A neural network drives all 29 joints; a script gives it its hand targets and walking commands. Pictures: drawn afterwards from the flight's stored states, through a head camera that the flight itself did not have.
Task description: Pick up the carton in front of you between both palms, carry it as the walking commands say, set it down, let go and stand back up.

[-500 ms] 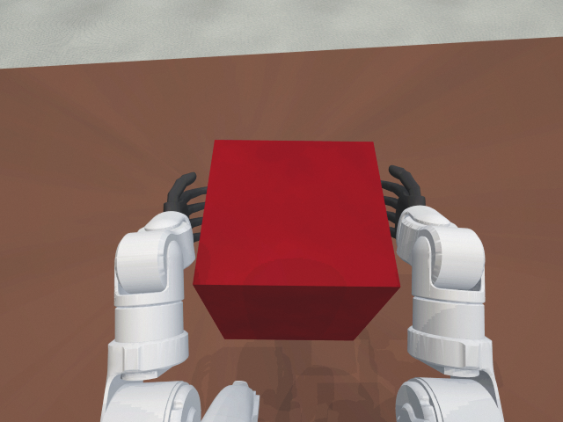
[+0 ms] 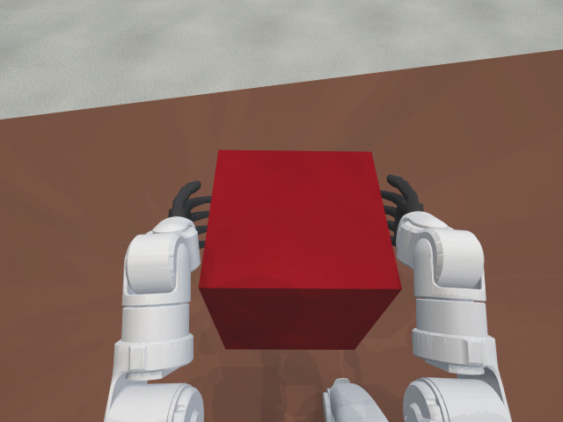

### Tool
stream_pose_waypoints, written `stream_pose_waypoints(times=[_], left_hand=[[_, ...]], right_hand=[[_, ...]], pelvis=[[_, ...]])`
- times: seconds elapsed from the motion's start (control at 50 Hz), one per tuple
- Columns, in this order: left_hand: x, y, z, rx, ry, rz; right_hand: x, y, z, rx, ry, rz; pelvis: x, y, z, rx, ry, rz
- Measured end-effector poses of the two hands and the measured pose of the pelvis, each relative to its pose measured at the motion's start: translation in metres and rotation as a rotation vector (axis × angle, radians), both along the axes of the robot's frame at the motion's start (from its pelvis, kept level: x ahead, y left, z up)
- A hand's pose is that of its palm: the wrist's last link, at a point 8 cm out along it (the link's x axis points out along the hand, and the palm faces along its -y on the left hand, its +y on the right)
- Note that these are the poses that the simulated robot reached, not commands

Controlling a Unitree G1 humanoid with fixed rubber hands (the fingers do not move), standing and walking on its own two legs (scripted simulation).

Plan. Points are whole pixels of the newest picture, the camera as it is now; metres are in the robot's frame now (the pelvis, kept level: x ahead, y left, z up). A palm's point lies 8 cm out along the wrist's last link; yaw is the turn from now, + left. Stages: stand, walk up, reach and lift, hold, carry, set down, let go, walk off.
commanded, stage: carry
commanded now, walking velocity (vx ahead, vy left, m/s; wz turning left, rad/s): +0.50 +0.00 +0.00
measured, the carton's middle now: (292, 258) +0.35 -0.02 +0.01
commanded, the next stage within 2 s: none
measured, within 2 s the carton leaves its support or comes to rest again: neither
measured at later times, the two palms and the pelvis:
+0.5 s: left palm (177, 118) +0.63 +0.17 +0.05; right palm (331, 102) +0.67 -0.13 +0.05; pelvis +0.31 -0.02 -0.03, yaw +3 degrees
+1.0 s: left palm (188, 39) +0.97 +0.18 +0.03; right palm (308, 37) +0.95 -0.12 +0.03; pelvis +0.61 +0.05 -0.06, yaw +0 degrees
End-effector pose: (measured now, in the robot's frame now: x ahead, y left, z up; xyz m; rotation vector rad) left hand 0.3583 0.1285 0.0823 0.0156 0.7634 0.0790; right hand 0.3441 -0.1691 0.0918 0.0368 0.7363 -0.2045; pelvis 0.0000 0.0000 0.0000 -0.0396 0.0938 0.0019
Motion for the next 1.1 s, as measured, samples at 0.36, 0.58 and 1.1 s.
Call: stream_pose_waypoints(times=[0.36,0.58,1.1], left_hand=[[0.209,0.025,-0.020,0.063,-0.001,0.119],[0.329,0.046,-0.023,0.035,-0.002,0.157],[0.664,0.058,-0.045,-0.012,-0.046,0.029]], right_hand=[[0.252,0.025,-0.029,0.002,-0.002,0.165],[0.373,0.046,-0.036,0.013,-0.003,0.167],[0.670,0.055,-0.044,0.000,-0.046,0.011]], pelvis=[[0.237,-0.017,-0.042,0.038,-0.018,0.046],[0.356,-0.010,-0.031,0.067,0.009,0.037],[0.664,0.049,-0.059,0.009,0.008,0.013]])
